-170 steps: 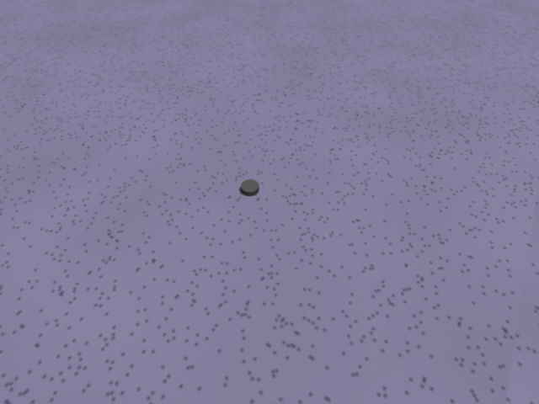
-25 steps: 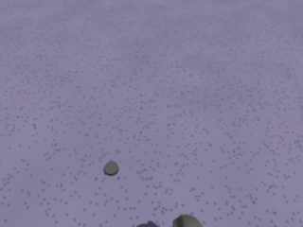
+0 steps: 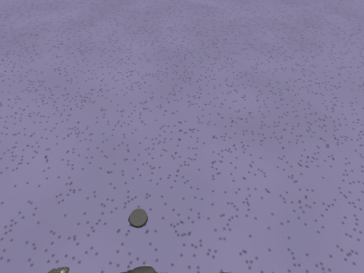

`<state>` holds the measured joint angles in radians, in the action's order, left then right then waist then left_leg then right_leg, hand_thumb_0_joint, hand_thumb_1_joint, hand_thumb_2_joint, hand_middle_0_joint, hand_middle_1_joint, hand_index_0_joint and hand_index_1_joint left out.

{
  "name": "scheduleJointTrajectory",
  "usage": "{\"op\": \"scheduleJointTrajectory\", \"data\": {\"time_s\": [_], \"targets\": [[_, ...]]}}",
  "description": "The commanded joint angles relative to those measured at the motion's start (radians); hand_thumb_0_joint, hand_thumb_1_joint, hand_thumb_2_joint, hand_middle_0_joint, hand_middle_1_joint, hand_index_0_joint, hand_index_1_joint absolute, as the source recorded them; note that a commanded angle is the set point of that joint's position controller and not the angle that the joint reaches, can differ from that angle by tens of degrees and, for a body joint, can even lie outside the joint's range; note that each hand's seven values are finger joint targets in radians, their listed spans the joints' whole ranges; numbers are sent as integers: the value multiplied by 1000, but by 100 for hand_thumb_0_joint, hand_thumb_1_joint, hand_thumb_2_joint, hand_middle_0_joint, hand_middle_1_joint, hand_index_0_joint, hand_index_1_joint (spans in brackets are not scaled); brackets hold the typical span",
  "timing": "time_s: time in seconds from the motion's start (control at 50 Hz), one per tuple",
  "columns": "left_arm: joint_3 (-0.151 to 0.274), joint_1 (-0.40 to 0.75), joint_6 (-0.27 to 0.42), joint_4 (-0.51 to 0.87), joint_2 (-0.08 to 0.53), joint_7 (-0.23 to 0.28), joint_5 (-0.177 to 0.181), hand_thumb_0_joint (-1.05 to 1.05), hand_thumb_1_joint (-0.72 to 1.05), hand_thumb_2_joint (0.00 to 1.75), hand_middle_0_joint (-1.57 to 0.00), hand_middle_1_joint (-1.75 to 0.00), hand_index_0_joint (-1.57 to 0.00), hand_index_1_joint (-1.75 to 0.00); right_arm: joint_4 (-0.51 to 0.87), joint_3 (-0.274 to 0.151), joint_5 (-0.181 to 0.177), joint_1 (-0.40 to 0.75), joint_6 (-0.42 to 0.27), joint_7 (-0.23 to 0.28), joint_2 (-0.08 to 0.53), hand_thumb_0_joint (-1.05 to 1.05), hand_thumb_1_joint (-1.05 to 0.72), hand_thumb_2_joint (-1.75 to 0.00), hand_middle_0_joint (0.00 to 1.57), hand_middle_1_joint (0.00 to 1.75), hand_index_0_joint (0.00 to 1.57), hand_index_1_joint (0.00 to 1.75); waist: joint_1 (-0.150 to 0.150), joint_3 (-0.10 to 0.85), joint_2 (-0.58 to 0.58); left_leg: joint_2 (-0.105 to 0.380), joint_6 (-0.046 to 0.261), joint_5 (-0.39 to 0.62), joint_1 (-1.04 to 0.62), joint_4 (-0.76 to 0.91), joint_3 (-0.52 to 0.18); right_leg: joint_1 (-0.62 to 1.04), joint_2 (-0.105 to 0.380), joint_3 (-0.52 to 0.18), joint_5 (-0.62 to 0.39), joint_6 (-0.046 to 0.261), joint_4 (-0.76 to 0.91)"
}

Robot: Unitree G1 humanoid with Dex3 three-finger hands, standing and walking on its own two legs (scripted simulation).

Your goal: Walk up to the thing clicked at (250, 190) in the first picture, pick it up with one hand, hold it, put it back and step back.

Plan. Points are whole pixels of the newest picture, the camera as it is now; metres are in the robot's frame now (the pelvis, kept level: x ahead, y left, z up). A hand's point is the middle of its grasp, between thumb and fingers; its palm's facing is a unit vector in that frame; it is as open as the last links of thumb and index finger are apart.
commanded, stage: walk up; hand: left
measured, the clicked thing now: (138, 218) +0.49 +0.23 -0.73
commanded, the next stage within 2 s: none
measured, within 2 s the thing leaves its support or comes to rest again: neither
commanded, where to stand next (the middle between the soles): +0.10 -0.01 m, yaw +1 degrees
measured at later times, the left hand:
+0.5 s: hand out of the picture +0.08 +0.25 -0.13, palm faces +0.01 -0.95 -0.33, open 7.4 cm
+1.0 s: hand out of the picture +0.10 +0.24 -0.13, palm faces -0.01 -0.95 -0.31, open 7.4 cm
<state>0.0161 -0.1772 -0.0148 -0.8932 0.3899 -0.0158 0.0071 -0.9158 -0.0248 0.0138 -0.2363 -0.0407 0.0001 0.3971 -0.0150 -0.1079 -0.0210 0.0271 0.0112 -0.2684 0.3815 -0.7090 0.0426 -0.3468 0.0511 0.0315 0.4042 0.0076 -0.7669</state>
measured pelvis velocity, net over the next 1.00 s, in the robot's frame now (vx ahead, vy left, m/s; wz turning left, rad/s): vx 0.02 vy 0.00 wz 0.00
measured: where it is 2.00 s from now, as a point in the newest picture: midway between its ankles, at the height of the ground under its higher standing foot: outside the picture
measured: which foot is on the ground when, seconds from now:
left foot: down 0.00-1.00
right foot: down 0.00-1.00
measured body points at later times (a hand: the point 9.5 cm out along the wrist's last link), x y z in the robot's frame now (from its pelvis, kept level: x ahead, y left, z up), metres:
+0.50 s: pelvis +0.01 -0.01 +0.03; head +0.02 -0.01 +0.48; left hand +0.08 +0.30 -0.11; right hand +0.13 -0.30 -0.10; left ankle +0.07 +0.12 -0.71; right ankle +0.01 -0.14 -0.71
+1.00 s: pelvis +0.02 +0.00 +0.03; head +0.04 +0.00 +0.48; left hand +0.10 +0.29 -0.11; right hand +0.09 -0.31 -0.10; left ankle +0.07 +0.12 -0.71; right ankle +0.01 -0.14 -0.71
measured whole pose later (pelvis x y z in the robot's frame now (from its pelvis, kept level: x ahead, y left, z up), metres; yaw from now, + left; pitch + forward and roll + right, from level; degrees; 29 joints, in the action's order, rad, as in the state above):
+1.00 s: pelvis +0.02 +0.00 +0.03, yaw +0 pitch -2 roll -1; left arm 0.01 -0.08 -0.01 -1.17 0.35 -0.02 0.00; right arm -1.18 0.01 0.01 -0.08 -0.02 -0.01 0.35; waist 0.01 -0.06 -0.01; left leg 0.03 -0.01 -0.11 0.19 -0.33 0.04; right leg -0.09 0.03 0.03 0.18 -0.02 -0.31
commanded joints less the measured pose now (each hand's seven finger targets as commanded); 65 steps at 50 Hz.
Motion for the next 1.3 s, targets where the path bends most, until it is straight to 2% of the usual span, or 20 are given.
{"op": "scheduleJointTrajectory", "data": {"time_s": [0.0, 0.06, 0.08, 0.1, 0.12, 0.18, 0.22, 0.36, 0.52, 0.66, 0.78, 0.94, 1.1, 1.12, 1.14, 1.16, 1.18, 1.2, 1.24, 1.28], "targets": [[64, -32, 1, 9, 204, 19, 3, 0, 90, 90, -20, -30, -20, -30, 57, -68, 7, 91, -24, 23, 291, 0, -90, -90, 20, 30, 20, 30, -14, 96, 173, 274, 197, -33, 0, 346, -386, -7, -2, -68, 120, 36, -91], [60, -80, 24, -53, 189, 19, -5, 0, 90, 90, -20, -30, -20, -30, 32, -48, -7, 131, -13, 19, 242, 0, -90, -90, 20, 30, 20, 30, -44, 162, 185, 187, 108, 216, -54, 189, -225, 119, 3, -54, -124, 39, 193], [63, -56, 32, -57, 214, 22, -16, 0, 90, 90, -20, -30, -20, -30, 27, -39, -15, 113, -7, 17, 214, 0, -90, -90, 20, 30, 20, 30, -26, 175, 122, 160, 74, 222, -36, 142, -192, 156, 46, -119, -209, 50, 242], [60, 10, 38, -45, 237, 22, -20, 0, 90, 90, -20, -30, -20, -30, 16, -31, -20, 90, -3, 15, 182, 0, -90, -90, 20, 30, 20, 30, 14, 157, 56, 111, 35, 133, -30, 145, -158, 119, 100, -209, -184, 75, 301], [54, 80, 37, -40, 248, 15, -15, 0, 90, 90, -20, -30, -20, -30, -9, -33, -21, 91, 0, 14, 189, 0, -90, -90, 20, 30, 20, 30, 48, 140, 31, 72, 22, 7, -148, 192, -127, -10, 122, -220, -128, 88, 308], [28, 75, 32, -81, 197, 11, -5, 0, 90, 90, -20, -30, -20, -30, -39, -33, -12, 171, -7, 8, 217, 0, -90, -90, 20, 30, 20, 30, 13, 150, 105, 133, 44, -23, -152, 283, -198, 48, 46, -111, -110, 40, 285], [26, 56, 36, -118, 196, 10, -5, 0, 90, 90, -20, -30, -20, -30, -53, -18, -16, 199, -6, 3, 200, 0, -90, -90, 20, 30, 20, 30, 4, 137, 47, 138, 49, -23, -134, 308, -195, 91, 52, -120, -115, 38, 331], [25, 116, 42, -168, 191, 11, -1, 0, 90, 90, -20, -30, -20, -30, -132, -7, -23, 225, -9, 2, 187, 0, -90, -90, 20, 30, 20, 30, 16, 160, 8, 112, 19, 213, -247, 324, -127, 148, 85, -124, -265, 26, 429], [28, 144, 34, -206, 177, 10, -4, 0, 90, 90, -20, -30, -20, -30, -184, -3, -15, 255, -2, 1, 175, 0, -90, -90, 20, 30, 20, 30, 14, 118, 4, 109, 0, 114, -241, 411, -128, 165, 84, -111, -196, 13, 515], [33, 143, 31, -215, 173, 8, -8, 0, 90, 90, -20, -30, -20, -30, -196, -4, -11, 259, -7, 3, 170, 0, -90, -90, 20, 30, 20, 30, 9, 141, 20, 116, -4, 149, -247, 436, -127, 204, 79, -101, -234, 11, 516], [33, 144, 29, -213, 167, 7, -10, 0, 90, 90, -20, -30, -20, -30, -197, -7, -8, 250, -5, 4, 172, 0, -90, -90, 20, 30, 20, 30, 16, 132, 42, 119, -2, 68, -227, 465, -141, 208, 75, -99, -204, 13, 520], [38, 142, 29, -213, 167, 10, -8, 0, 90, 90, -20, -30, -20, -30, -196, -8, -10, 227, -6, 5, 164, 0, -90, -90, 20, 30, 20, 30, 20, 154, 38, 115, -6, 202, -251, 433, -124, 228, 81, -95, -280, 6, 515], [34, 134, 28, -213, 160, 12, -10, 0, 90, 90, -20, -30, -20, -30, -196, -14, -9, 229, 2, 6, 170, 0, -90, -90, 20, 30, 20, 30, 23, 148, 34, 116, -2, 174, -262, 435, -127, 216, 78, -93, -264, 6, 526], [64, 88, 28, -176, 213, -6, -36, 0, 90, 90, -20, -30, -20, -30, -181, -55, 4, 107, -2, -2, 244, 0, -90, -90, 20, 30, 20, 30, 38, 212, 21, 71, 48, -288, -305, 412, -117, 190, 15, -55, 139, 41, 449], [66, 102, 23, -167, 204, -14, -49, 0, 90, 90, -20, -30, -20, -30, -198, -71, 13, 47, -2, -2, 268, 0, -90, -90, 20, 30, 20, 30, 63, 156, 61, 117, 74, -466, -324, 451, -199, 48, 8, -56, 256, 47, 371], [68, 105, 18, -151, 180, -20, -54, 0, 90, 90, -20, -30, -20, -30, -194, -87, 18, 17, -1, -1, 292, 0, -90, -90, 20, 30, 20, 30, 75, 94, 126, 195, 115, -558, -345, 522, -307, -79, -19, -14, 232, 36, 239], [69, 110, 14, -126, 166, -24, -53, 0, 90, 90, -20, -30, -20, -30, -171, -99, 22, 16, -4, 3, 293, 0, -90, -90, 20, 30, 20, 30, 75, 27, 170, 296, 168, -512, -335, 585, -416, -158, -14, -8, 98, 24, 71], [73, 99, 17, -112, 168, -21, -52, 0, 90, 90, -20, -30, -20, -30, -147, -108, 27, 25, -15, 6, 300, 0, -90, -90, 20, 30, 20, 30, 74, 6, 139, 344, 217, -362, -358, 572, -459, -218, 25, -75, 85, 23, 8], [85, 75, 24, -93, 194, -30, -47, 0, 90, 90, -20, -30, -20, -30, -106, -110, 25, 33, -29, 8, 292, 0, -90, -90, 20, 30, 20, 30, 57, 69, 93, 311, 221, -307, -343, 546, -398, -182, 59, -112, 84, 24, -32], [84, 18, 28, -80, 173, -42, -38, 0, 90, 90, -20, -30, -20, -30, -59, -111, 34, 101, -22, -2, 292, 0, -90, -90, 20, 30, 20, 30, 31, 77, 177, 267, 202, -329, -245, 541, -305, -70, 45, -65, 96, 18, 63]]}}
